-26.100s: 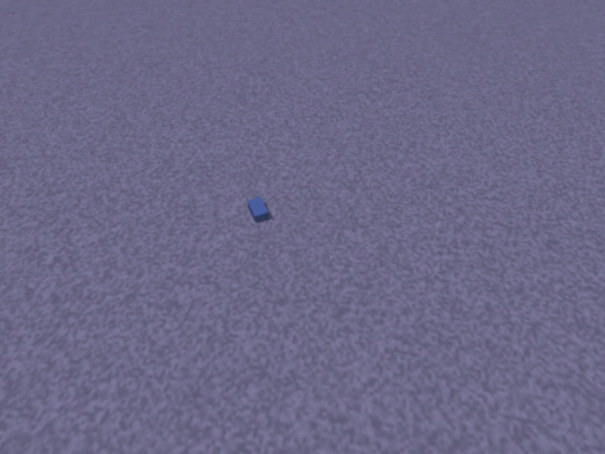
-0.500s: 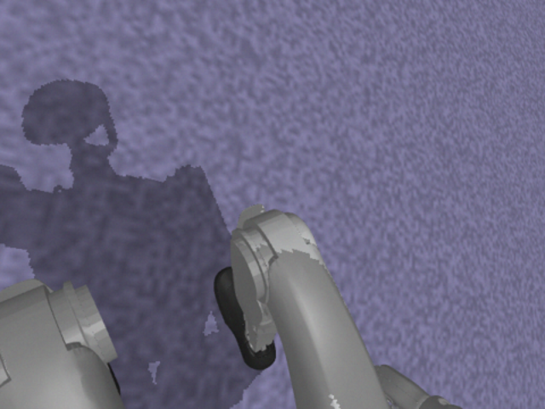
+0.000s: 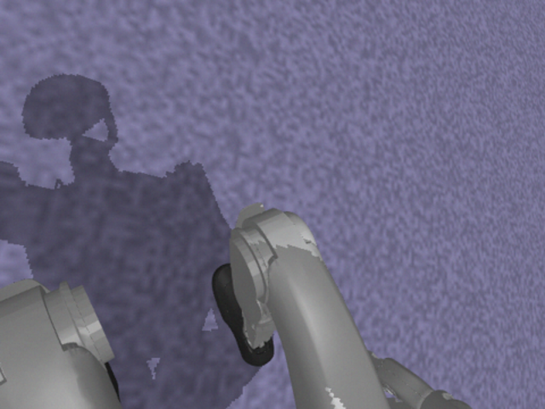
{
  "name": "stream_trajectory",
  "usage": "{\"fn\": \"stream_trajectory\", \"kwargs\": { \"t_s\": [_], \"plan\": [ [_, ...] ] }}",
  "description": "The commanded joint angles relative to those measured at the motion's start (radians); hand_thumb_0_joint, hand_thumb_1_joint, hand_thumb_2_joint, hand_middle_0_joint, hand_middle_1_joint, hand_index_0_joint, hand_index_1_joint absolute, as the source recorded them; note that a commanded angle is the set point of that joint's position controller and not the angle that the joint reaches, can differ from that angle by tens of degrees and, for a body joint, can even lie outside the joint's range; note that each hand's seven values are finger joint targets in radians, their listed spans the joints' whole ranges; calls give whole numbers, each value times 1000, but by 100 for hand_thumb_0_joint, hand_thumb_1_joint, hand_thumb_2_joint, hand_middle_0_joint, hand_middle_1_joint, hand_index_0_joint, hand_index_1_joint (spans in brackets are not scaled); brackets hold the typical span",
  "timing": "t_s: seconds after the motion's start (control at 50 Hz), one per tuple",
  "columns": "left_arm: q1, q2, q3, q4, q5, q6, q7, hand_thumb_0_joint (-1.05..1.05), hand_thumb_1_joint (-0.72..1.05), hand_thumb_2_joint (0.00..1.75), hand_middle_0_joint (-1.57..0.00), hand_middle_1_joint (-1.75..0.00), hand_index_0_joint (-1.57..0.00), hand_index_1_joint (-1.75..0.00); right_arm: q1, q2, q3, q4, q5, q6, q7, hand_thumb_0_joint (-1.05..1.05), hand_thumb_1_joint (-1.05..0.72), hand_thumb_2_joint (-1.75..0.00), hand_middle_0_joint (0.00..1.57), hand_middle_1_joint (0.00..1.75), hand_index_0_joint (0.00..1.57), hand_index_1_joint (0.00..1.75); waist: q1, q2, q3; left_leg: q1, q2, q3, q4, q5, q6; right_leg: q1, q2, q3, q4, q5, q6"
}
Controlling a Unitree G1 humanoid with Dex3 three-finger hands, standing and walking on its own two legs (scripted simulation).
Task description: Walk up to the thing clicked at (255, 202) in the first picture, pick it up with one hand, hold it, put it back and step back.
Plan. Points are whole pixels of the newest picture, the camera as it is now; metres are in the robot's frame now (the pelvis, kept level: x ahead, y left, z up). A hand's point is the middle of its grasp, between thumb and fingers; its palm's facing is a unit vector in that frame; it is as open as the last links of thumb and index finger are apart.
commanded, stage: close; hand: left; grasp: from above
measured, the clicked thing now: out of the picture +0.45 +0.31 -0.28
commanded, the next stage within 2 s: settle in 0.36 s
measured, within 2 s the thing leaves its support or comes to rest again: leaves its support in 0.74 s
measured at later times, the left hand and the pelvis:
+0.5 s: hand out of the picture +0.44 +0.30 -0.26, palm faces -0.43 -0.16 -0.89, open 9.3 cm; pelvis +0.00 +0.00 +0.00, yaw +0 degrees
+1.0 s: hand out of the picture +0.44 +0.32 -0.20, palm faces -0.37 -0.13 -0.92, open 9.3 cm; pelvis +0.01 +0.00 +0.01, yaw +2 degrees
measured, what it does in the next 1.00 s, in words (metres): stands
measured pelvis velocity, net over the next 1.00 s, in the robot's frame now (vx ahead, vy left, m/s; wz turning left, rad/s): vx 0.01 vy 0.00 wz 0.03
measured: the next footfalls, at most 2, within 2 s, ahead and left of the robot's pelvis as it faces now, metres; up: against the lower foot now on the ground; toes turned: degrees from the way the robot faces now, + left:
none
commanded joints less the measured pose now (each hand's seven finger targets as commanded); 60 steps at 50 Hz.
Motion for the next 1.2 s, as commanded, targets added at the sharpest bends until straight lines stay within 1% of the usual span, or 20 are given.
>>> {"fn": "stream_trajectory", "kwargs": {
  "t_s": [0.0, 0.36, 0.4, 0.42, 0.48, 0.6, 0.64, 0.66, 0.72, 0.76, 0.8, 0.82, 0.86, 0.92, 0.96, 1.02, 1.06, 1.12, 1.16, 1.18],
  "plan": [
    [-230, 194, 1, -74, -16, -9, 24, 0, 51, 35, -87, -41, -89, -39, 186, -326, -94, 10, 6, 8, -10, 0, -89, -90, 20, 30, 20, 30, -65, 507, -613, 457, 37, 126, -276, 193, 19, 362, 32, -148, -193, 241, -90],
    [-227, 209, -3, -73, -6, -26, 25, 0, 72, 41, -103, -43, -105, -41, 193, -328, -80, -3, -1, 26, -25, 0, -89, -90, 20, 30, 20, 30, -62, 518, -603, 460, 38, 119, -289, 194, 17, 358, 32, -152, -191, 236, -93],
    [-239, 194, -20, -91, -13, -27, 23, 0, 76, 45, -107, -43, -108, -41, 165, -324, -78, -1, 1, 23, -27, 0, -89, -90, 20, 30, 20, 30, -64, 498, -595, 445, 38, 116, -281, 171, 18, 339, 30, -154, -193, 218, -90],
    [-226, 214, -1, -68, -12, -24, 26, 0, 76, 47, -108, -44, -109, -43, 191, -329, -75, -5, 1, 25, -28, 0, -89, -90, 20, 30, 20, 30, -69, 498, -605, 460, 37, 117, -286, 191, 18, 364, 31, -153, -197, 240, -89],
    [-221, 205, -9, -70, -8, -21, 26, 0, 73, 52, -110, -47, -112, -45, 194, -318, -71, -9, -5, 28, -26, 0, -91, -90, 20, 30, 20, 30, -68, 489, -615, 456, 39, 126, -269, 204, 22, 379, 36, -147, -202, 255, -86],
    [-258, 214, -6, -112, -16, -6, 0, 0, 75, 52, -112, -45, -113, -44, 186, -324, -93, 2, 11, 26, -31, 0, -91, -90, 20, 30, 20, 30, -55, 550, -622, 477, 38, 120, -290, 185, 12, 339, 23, -150, -178, 229, -95],
    [-250, 233, 12, -149, -11, -3, -6, 0, 74, 53, -113, -44, -114, -44, 209, -324, -101, -4, 10, 32, -29, 0, -91, -91, 20, 30, 20, 30, -47, 564, -658, 489, 36, 128, -290, 210, 15, 374, 28, -142, -186, 252, -96],
    [-259, 249, 38, -208, -15, -4, -2, 0, 75, 52, -113, -44, -114, -43, 207, -320, -105, 2, 13, 35, -31, 0, -91, -90, 20, 30, 20, 30, -23, 594, -708, 517, 36, 125, -300, 242, 10, 379, 26, -146, -182, 272, -98],
    [-215, 230, 60, -255, -11, 7, -8, 0, 76, 53, -112, -47, -113, -46, 212, -313, -135, 11, 18, 44, -27, 0, -91, -90, 20, 30, 20, 30, 7, 656, -756, 555, 35, 128, -317, 272, 0, 347, 22, -146, -163, 286, -109],
    [-215, 165, 23, -255, -16, 18, -23, 0, 78, 50, -113, -45, -115, -43, 208, -304, -153, 10, 23, 54, -21, 0, -91, -90, 20, 30, 20, 30, -12, 640, -735, 527, 32, 138, -315, 252, 4, 327, 27, -139, -168, 276, -110],
    [-215, 152, 36, -306, -19, 29, -40, 0, 78, 51, -112, -48, -114, -46, 230, -297, -172, 19, 32, 60, -18, 0, -91, -90, 20, 30, 20, 30, 0, 631, -754, 523, 26, 150, -311, 264, 9, 324, 24, -130, -176, 284, -110],
    [-230, 86, -13, -367, -33, 29, -55, 0, 76, 52, -112, -46, -113, -45, 200, -279, -177, 5, 44, 61, -17, 0, -91, -90, 20, 30, 20, 30, 19, 653, -788, 535, 27, 155, -318, 259, 9, 315, 28, -121, -183, 273, -115],
    [-233, 68, -25, -411, -42, 36, -77, 0, 75, 51, -111, -46, -112, -45, 220, -272, -192, 26, 60, 66, -14, 0, -91, -90, 20, 30, 20, 30, 33, 659, -786, 544, 23, 154, -342, 242, 9, 283, 20, -116, -186, 253, -118],
    [-203, 70, 8, -432, -50, 56, -108, 0, 76, 53, -112, -45, -113, -45, 245, -274, -231, 35, 88, 85, -17, 0, -91, -90, 20, 30, 20, 30, 66, 643, -848, 540, 18, 160, -354, 259, 11, 273, 14, -105, -181, 259, -122],
    [-219, -14, -42, -421, -57, 67, -140, 0, 76, 49, -112, -45, -113, -44, 244, -252, -237, 46, 102, 100, -17, 0, -91, -90, 20, 30, 20, 30, 56, 598, -807, 508, 14, 167, -358, 224, 17, 238, 11, -99, -196, 230, -121],
    [-207, -11, -26, -415, -61, 79, -180, 0, 74, 50, -110, -46, -111, -45, 257, -251, -254, 36, 119, 120, -28, 0, -90, -90, 20, 30, 20, 30, 77, 541, -820, 482, 4, 174, -372, 209, 25, 240, 6, -85, -206, 210, -121],
    [-220, -54, -60, -417, -65, 74, -210, 0, 74, 52, -113, -45, -113, -45, 252, -232, -258, 40, 129, 134, -35, 0, -91, -91, 20, 30, 20, 30, 77, 519, -810, 477, 3, 176, -378, 179, 28, 227, 5, -74, -216, 181, -123],
    [-230, -26, -46, -453, -68, 67, -245, 0, 74, 53, -112, -46, -113, -46, 257, -226, -267, 32, 141, 151, -50, 0, -91, -90, 20, 30, 20, 30, 103, 490, -825, 459, -9, 191, -393, 161, 32, 247, -3, -60, -228, 155, -121],
    [-243, -50, -59, -448, -73, 56, -263, 0, 72, 55, -112, -44, -112, -44, 256, -207, -267, 24, 140, 164, -63, 0, -91, -90, 20, 30, 20, 30, 91, 448, -831, 429, -12, 207, -376, 159, 39, 282, 2, -41, -251, 139, -120],
    [-266, -26, -48, -480, -76, 48, -268, 0, 71, 53, -111, -45, -112, -45, 259, -207, -268, 21, 144, 170, -72, 0, -91, -90, 20, 30, 20, 30, 95, 431, -847, 418, -16, 213, -372, 160, 43, 297, -2, -37, -261, 139, -116]
  ]
}}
